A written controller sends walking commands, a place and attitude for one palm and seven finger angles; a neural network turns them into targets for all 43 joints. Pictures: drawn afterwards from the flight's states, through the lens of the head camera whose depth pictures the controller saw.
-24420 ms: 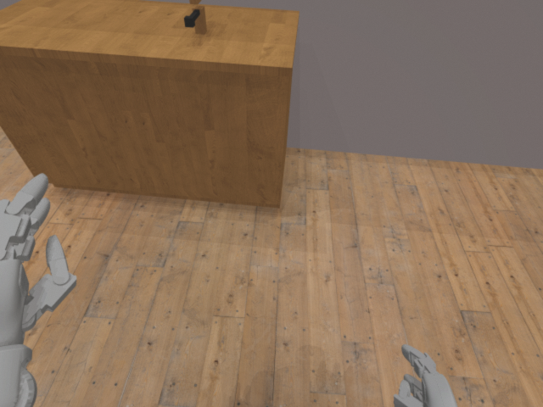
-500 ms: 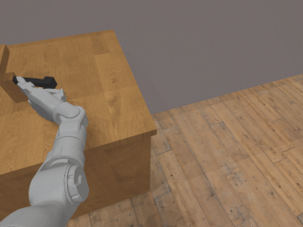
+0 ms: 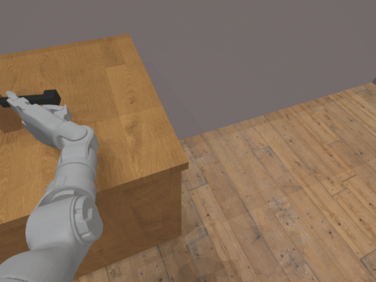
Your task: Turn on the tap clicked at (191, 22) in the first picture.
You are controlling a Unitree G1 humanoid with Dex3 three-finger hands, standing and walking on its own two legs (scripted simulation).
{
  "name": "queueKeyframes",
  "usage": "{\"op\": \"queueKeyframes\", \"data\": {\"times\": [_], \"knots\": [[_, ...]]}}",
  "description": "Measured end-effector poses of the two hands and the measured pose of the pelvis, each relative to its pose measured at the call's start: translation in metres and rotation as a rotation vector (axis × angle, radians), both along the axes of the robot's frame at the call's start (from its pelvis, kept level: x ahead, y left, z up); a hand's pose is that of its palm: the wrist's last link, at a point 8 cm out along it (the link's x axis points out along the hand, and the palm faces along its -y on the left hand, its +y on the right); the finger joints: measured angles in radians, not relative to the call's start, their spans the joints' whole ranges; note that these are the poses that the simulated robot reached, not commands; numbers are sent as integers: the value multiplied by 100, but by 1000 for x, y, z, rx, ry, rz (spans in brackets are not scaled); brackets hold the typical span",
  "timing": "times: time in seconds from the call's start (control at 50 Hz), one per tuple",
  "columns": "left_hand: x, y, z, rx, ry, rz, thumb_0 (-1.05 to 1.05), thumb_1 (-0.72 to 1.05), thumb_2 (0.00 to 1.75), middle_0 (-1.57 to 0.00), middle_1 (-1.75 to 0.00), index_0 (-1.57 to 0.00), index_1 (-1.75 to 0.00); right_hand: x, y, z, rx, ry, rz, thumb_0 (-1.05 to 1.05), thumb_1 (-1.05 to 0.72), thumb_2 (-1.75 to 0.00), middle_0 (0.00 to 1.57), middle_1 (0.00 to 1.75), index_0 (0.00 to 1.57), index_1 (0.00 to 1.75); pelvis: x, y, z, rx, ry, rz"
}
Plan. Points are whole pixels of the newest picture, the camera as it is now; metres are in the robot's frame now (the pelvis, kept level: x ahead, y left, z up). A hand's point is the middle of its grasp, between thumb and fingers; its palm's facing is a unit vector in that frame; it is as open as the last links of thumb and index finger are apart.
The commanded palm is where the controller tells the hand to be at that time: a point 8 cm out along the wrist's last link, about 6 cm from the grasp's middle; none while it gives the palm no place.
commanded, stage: lift the hand up off the lever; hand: left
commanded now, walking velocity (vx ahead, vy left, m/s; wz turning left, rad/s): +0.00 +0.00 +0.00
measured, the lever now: (51, 98) +0.50 +0.28 +0.11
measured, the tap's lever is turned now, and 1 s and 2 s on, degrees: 76 77 77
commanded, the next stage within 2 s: none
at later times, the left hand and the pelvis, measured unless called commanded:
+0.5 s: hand (61, 106) +0.46 +0.25 +0.12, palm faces +0.83 -0.55 -0.09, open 7.8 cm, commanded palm +0.41 +0.26 +0.13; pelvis +0.01 +0.01 +0.01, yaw +1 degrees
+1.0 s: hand (54, 104) +0.44 +0.24 +0.15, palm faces +0.84 -0.54 -0.08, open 7.8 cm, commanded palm +0.39 +0.26 +0.15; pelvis +0.01 +0.00 +0.02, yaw +1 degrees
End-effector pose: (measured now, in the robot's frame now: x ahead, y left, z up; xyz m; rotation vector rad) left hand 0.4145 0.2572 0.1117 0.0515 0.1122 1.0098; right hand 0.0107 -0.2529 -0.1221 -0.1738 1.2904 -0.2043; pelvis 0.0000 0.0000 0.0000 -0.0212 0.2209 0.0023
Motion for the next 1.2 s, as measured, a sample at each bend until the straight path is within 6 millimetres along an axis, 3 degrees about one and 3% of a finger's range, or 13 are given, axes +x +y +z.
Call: {"op": "queueKeyframes", "data": {"times": [0.16, 0.58, 0.96, 1.2], "knots": [[0, 6, 7, 6, -8, -10, 2, 89, 90, -15, -15, -15, -15, 10, 3, 2, 2, -9, 13, 1, -91, -90, 20, 30, 20, 30, 5, 4, 3, -2, -13, 5], [-9, 3, 24, -7, -8, -8, 2, 89, 90, -15, -15, -15, -15, 65, 13, 8, 15, -117, 64, 1, -91, -90, 20, 30, 20, 30, 11, 7, 10, 3, -53, 10], [-26, -3, 41, -13, -12, -11, 2, 90, 90, -15, -15, -15, -15, 73, 4, 14, 1, -155, 69, 1, -91, -90, 20, 30, 20, 30, 8, 0, 15, 10, -100, 16], [-30, 9, 53, 7, -27, -7, 2, 90, 90, -15, -15, -15, -15, 71, 1, 18, -14, -172, 66, 1, -91, -90, 20, 30, 20, 30, 5, -1, 17, 11, -112, 16]]}}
